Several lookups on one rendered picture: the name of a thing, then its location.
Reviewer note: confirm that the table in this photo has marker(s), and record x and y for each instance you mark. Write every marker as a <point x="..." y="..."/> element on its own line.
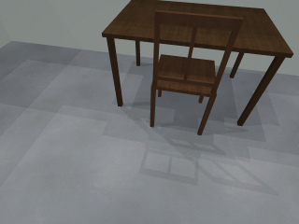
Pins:
<point x="257" y="35"/>

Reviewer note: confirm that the chair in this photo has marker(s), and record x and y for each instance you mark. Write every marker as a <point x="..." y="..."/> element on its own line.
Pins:
<point x="186" y="74"/>

